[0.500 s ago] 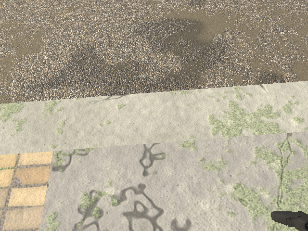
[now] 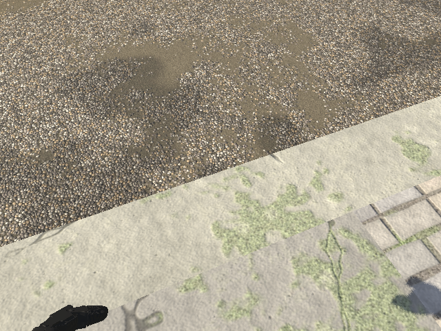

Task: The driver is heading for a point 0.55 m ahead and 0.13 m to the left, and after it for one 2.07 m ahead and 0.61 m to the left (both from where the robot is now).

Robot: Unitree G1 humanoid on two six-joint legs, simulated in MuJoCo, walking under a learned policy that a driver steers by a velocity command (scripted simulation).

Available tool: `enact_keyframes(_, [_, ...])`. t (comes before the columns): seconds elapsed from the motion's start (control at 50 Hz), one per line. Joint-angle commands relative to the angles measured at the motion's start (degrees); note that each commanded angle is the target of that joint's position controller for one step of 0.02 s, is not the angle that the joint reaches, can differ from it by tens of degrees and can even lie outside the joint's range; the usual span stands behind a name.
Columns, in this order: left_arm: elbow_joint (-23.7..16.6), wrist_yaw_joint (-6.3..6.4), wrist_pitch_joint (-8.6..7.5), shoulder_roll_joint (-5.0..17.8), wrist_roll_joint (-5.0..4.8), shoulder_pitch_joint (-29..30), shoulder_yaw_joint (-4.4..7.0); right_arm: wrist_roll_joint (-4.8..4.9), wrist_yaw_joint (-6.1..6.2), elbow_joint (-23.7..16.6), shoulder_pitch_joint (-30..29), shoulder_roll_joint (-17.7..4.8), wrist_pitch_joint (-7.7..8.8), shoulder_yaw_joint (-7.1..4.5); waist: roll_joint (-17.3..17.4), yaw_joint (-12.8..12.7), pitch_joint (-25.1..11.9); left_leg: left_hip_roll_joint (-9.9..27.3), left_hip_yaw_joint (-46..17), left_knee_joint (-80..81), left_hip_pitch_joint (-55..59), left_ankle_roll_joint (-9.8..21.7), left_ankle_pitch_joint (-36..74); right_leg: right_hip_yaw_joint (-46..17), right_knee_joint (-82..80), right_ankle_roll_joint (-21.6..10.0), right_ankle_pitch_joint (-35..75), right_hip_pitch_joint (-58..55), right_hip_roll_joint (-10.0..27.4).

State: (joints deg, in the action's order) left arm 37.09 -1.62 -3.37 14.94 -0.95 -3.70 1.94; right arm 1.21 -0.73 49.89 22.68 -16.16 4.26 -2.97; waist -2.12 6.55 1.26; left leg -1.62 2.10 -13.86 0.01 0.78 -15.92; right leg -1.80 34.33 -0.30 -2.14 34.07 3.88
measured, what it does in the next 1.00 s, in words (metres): walks ahead, turning left: right foot, then left foot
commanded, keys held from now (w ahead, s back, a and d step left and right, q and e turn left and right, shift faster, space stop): w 0.10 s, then w+q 0.90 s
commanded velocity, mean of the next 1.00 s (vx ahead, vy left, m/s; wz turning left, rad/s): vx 0.50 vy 0.00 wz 0.37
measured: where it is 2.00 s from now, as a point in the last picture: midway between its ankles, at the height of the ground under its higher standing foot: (151, 258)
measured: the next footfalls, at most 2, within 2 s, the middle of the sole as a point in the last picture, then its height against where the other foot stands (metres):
right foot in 0.08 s outside the picture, level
left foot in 0.62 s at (167, 330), level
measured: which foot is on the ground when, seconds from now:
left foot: down 0.00-0.10, up 0.12-0.60, down 0.62-1.00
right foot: up 0.00-0.06, down 0.08-0.64, up 0.66-1.00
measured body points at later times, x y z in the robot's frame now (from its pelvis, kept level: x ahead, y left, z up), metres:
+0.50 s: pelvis +0.27 -0.03 +0.00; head +0.29 -0.03 +0.45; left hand +0.25 +0.25 -0.13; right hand +0.48 -0.25 -0.11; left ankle +0.43 +0.15 -0.69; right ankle +0.18 -0.13 -0.74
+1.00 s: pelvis +0.51 +0.04 -0.01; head +0.53 +0.06 +0.44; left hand +0.57 +0.35 -0.10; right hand +0.67 -0.18 -0.13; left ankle +0.45 +0.11 -0.74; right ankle +0.72 -0.05 -0.70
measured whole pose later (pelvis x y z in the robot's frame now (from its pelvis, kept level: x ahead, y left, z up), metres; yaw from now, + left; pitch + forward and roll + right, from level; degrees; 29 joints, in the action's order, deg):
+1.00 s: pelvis +0.51 +0.04 -0.01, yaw +28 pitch +2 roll +0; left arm 39.9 1.3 -3.3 14.7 0.9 -5.8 2.0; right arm 0.7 1.8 40.2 21.7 -13.8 -0.9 -3.5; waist -1.1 3.2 1.3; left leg -8.1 -8.5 -32.3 -14.8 4.7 -18.0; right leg -6.0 41.7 1.9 -1.6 36.0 3.3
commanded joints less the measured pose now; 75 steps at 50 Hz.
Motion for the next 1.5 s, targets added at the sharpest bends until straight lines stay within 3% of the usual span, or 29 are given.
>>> enact_keyframes(0.02, [-5.5, -0.62, -1.24, 4.6, -0.24, 5.2, 1.27, 0.48, 0.42, -1.8, -0.3, -10.7, -0.17, -2.42, 7.3, -2.5, 1.9, 16.2, -8.4, 1.9, -0.4, 8.8, 21.9, 1.4, -3.6, -1.8, -1.5, -2.9, -1.4])
enact_keyframes(0.08, [-1.1, 0.01, -1.18, 9.5, 0.53, -9.8, 3.93, 0.38, 0.94, -1.8, -1.7, -10.3, -0.83, -2.01, 6.1, -11.0, -7.4, 12.0, -3.4, -16.4, -3.9, 5.3, 38.8, 3.5, -7.2, -5.8, -1.3, -26.4, -3.8])
enact_keyframes(0.1, [0.7, 0.79, -0.78, 14.0, 1.09, -20.5, 5.18, -1.38, 1.10, -3.5, -1.9, -7.1, -0.57, -0.59, -1.4, -14.8, -16.1, 8.7, -0.8, -34.9, -15.9, 2.9, 22.2, -9.6, -5.4, -9.7, 0.6, -43.4, 7.8])
enact_keyframes(0.12, [1.1, 0.64, -0.52, 17.0, 1.34, -21.2, 5.40, -0.97, 0.80, -4.3, 4.8, -1.1, 0.55, 1.19, -15.3, -10.8, -21.5, -0.9, -2.8, -52.3, -36.2, 0.1, -16.0, -35.6, -12.9, -18.0, -12.2, -56.5, 19.3])
enact_keyframes(0.16, [1.2, 0.52, -0.94, 9.7, 0.63, -17.6, 3.39, 1.46, 0.04, -5.0, -3.3, -9.0, 1.57, -0.94, -6.3, -12.5, -10.3, 4.1, -8.6, -58.8, -45.0, 1.2, -11.9, -28.3, -17.1, -14.8, -17.9, -46.5, 16.7])
enact_keyframes(0.22, [1.6, 0.11, -1.92, 5.5, 1.44, -10.0, 2.39, 0.48, 0.31, -4.5, -5.0, -7.0, 0.39, -1.31, -3.2, -7.3, -3.3, 8.9, -8.4, -52.3, -37.8, 0.5, -0.6, -13.4, -22.5, -11.6, -5.7, -30.6, 10.5])
enact_keyframes(0.5, [10.0, 2.50, -1.35, 8.4, 0.69, -16.0, 3.49, -0.34, -2.19, -10.9, -20.7, -1.0, -1.17, 0.24, 0.5, -10.6, 4.0, 6.2, -2.7, -24.1, -40.9, 1.3, 21.7, 9.7, -22.8, -8.6, 13.8, -34.6, 11.0])
enact_keyframes(0.58, [10.0, 3.65, 1.22, 10.7, 0.00, -15.8, 3.86, -0.81, -2.69, -13.2, -18.6, -2.4, -1.98, -1.01, -2.9, -7.8, 0.5, 0.5, 4.5, -24.0, -33.0, 4.7, 8.4, 12.6, -9.4, -6.8, 43.3, -38.7, 11.5])
enact_keyframes(0.62, [8.7, 4.61, 2.15, 12.5, -0.72, -12.3, 3.93, -0.81, -1.41, -10.2, -3.3, -7.7, -2.20, -3.89, -2.5, 1.1, -7.4, -2.5, 4.0, -18.6, -10.9, 8.3, 14.3, 14.2, 12.6, -3.4, 43.8, -30.6, 8.0])
enact_keyframes(0.64, [7.6, 4.73, 1.09, 8.7, 1.01, -14.5, 2.82, -0.22, 0.29, -9.7, 1.6, -13.7, -2.97, -5.31, 8.2, 1.2, -13.1, 8.7, -13.0, -16.9, 4.3, 13.2, 27.7, 14.2, 33.2, 0.0, 9.9, -16.6, 3.2])
enact_keyframes(0.66, [5.3, 3.31, -0.93, 3.2, 2.28, -22.5, 0.71, 0.03, 0.07, -11.7, -1.2, -16.6, -2.64, -4.92, 17.5, -5.6, -24.1, 22.4, -43.5, -11.9, 22.0, 26.5, 27.4, 2.8, 51.8, 3.0, -34.3, 2.4, -7.4])
enact_keyframes(0.68, [5.1, 2.63, -2.48, 9.1, 0.17, -16.3, 2.28, -0.31, -0.54, -11.6, 0.9, -11.9, -2.82, -4.16, 7.4, -0.4, -25.7, 21.4, -42.3, -6.5, 19.6, 24.2, 15.3, -5.6, 51.5, 1.8, -31.0, 6.9, -4.3])
enact_keyframes(0.7, [3.7, 2.74, -2.90, 9.3, -1.64, -12.0, 2.58, -0.46, -0.60, -10.8, -0.3, -8.9, -2.69, -3.41, 6.0, -1.0, -15.5, 18.8, -35.0, -5.4, 12.5, 21.2, 8.2, -3.8, 48.8, 0.7, -28.5, 10.6, -2.4])
enact_keyframes(0.72, [3.1, 3.49, -3.06, 8.2, -0.93, -9.4, 2.42, -0.51, -0.33, -11.6, -4.4, -6.7, -2.57, -2.69, 1.3, -3.3, -8.5, 15.9, -29.7, -4.1, 2.9, 18.5, 5.6, -3.2, 43.5, 0.4, -24.5, 10.7, 0.1])
enact_keyframes(0.78, [3.6, 3.71, -0.45, 7.8, 0.45, -12.3, 3.06, -2.17, 0.43, -13.7, -7.8, -4.0, -3.01, -1.84, 5.3, -8.1, -3.1, 9.8, -23.1, -2.4, -12.2, 17.2, 11.4, -3.6, 35.8, 1.2, -18.2, 2.5, 1.7])
enact_keyframes(0.84, [2.7, 3.73, 0.41, 5.6, 1.59, -10.4, 2.32, -1.67, 1.60, -14.1, -5.8, -5.8, -2.92, -2.62, 4.6, -8.2, -2.8, 8.0, -20.3, -3.1, -16.3, 17.5, 16.3, -1.9, 27.7, 3.0, -12.9, 2.3, 1.1])
enact_keyframes(0.94, [-0.6, 3.49, -0.37, 2.5, 2.10, -0.9, 0.62, -0.33, 3.00, -13.0, -1.1, -5.7, -4.40, -2.71, 7.4, -4.5, -2.6, 4.7, -19.5, -9.1, -18.3, 13.9, 16.2, -1.0, 8.8, 3.1, 3.3, -1.9, -1.9])
enact_keyframes(1.06, [-0.5, 0.66, -2.22, 6.0, 1.76, -6.3, 2.67, -0.10, 3.15, -13.4, 0.0, -4.5, -4.81, -2.37, 9.9, -7.1, -3.3, 5.4, -27.0, -17.8, -19.8, 11.2, 1.5, -0.3, -1.4, -1.5, -1.2, -15.2, -4.4])
enact_keyframes(1.08, [1.2, 0.53, -2.19, 6.6, 2.20, -11.3, 2.87, 0.31, 3.07, -13.5, 0.5, -2.3, -4.52, -1.86, 8.8, -8.7, -4.8, 2.9, -25.5, -22.8, -21.8, 8.9, -2.4, -2.4, -3.0, -3.4, -1.8, -22.2, -2.2])
enact_keyframes(1.1, [2.0, 0.67, -2.54, 9.6, 2.99, -16.7, 3.80, 0.22, 2.93, -13.9, 4.6, 1.8, -4.31, -0.68, -2.0, -8.6, -8.9, -4.6, -20.6, -39.8, -30.4, 5.0, -11.6, -15.1, -3.9, -9.2, -0.1, -34.4, 7.9])
enact_keyframes(1.12, [4.5, 0.23, -1.52, 12.5, 1.85, -21.6, 4.91, 2.37, 3.13, -13.9, 9.7, 1.4, -4.29, -0.36, -20.0, -8.4, -13.8, -7.3, -12.9, -58.0, -40.6, 1.6, -24.3, -39.5, -13.0, -18.3, -15.0, -41.0, 19.8])
enact_keyframes(1.14, [3.0, 0.42, -1.16, 8.4, 0.60, -19.5, 3.77, 2.61, 3.62, -14.1, 5.3, -3.6, -4.42, -1.41, -12.5, -9.2, -9.0, -3.5, -14.0, -63.6, -47.7, 0.7, -19.8, -45.0, -17.2, -17.3, -30.8, -38.2, 18.9])
enact_keyframes(1.18, [2.0, 1.13, -0.09, 5.8, 1.29, -14.9, 2.68, 1.07, 3.99, -15.6, -4.3, -5.7, -5.44, -1.86, -2.8, -9.8, -0.4, -1.1, -11.6, -66.8, -48.2, -1.0, -12.1, -32.7, -17.2, -13.7, -29.2, -27.8, 15.0])
enact_keyframes(1.24, [2.8, 2.30, 1.17, 3.4, 3.53, -12.3, 1.33, -0.50, 3.11, -14.4, -1.2, -2.9, -6.55, -1.27, -6.6, -5.7, 0.1, 1.8, -10.4, -58.3, -38.8, -2.0, -8.5, -20.0, -18.1, -10.5, -22.2, -17.6, 8.6])
enact_keyframes(1.36, [4.3, 2.71, 3.08, 8.9, 1.73, -13.4, 2.95, -0.32, 1.81, -16.2, -9.4, -0.1, -4.33, 1.37, -5.6, -8.3, -1.7, 1.9, -2.5, -27.0, -22.4, -1.1, -0.4, -11.3, -15.8, -10.5, -12.3, -15.0, 7.2])
enact_keyframes(1.44, [1.9, 2.73, 5.46, 3.4, 1.72, -10.9, 0.56, -2.27, 2.00, -18.1, -5.5, -0.5, -4.84, 2.06, -3.4, -5.3, -4.0, 3.3, -3.8, -17.6, -9.6, 0.4, 12.2, -9.7, -8.0, -5.6, -17.4, -12.9, 3.4])
enact_keyframes(1.46, [1.2, 2.78, 5.01, 0.9, 1.90, -10.2, -0.19, -2.81, 1.86, -17.9, -2.1, -2.9, -4.92, 1.67, 2.8, -4.5, -5.5, 8.7, -10.5, -15.6, -6.1, 2.4, 17.6, -4.2, 3.7, -2.4, -22.5, -10.1, -1.9])
enact_keyframes(1.48, [-1.1, 3.10, 4.07, 0.2, 1.07, -11.8, -0.80, -3.94, 1.21, -18.3, -3.8, -9.2, -4.93, 0.22, 21.3, -5.9, -3.3, 16.1, -24.0, -7.3, -10.8, 9.8, 5.0, 3.1, 14.9, 0.1, -26.6, -4.5, -7.1])
enact_keyframes(1.5, [-2.9, 3.42, 3.25, 5.1, 0.59, -8.3, -0.05, -3.14, 0.83, -18.9, -3.0, -7.6, -4.58, 0.51, 21.6, -3.1, -0.8, 19.5, -33.0, -2.4, -10.2, 13.8, 0.3, 0.3, 25.1, 1.4, -32.1, 2.6, -6.1])
Velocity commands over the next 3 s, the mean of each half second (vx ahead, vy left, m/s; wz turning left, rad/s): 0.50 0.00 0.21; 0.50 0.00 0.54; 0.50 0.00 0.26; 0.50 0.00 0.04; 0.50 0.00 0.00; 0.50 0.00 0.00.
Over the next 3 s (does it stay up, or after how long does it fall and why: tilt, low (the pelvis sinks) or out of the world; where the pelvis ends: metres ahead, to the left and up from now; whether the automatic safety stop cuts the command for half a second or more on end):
stays up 0.76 0.18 0.00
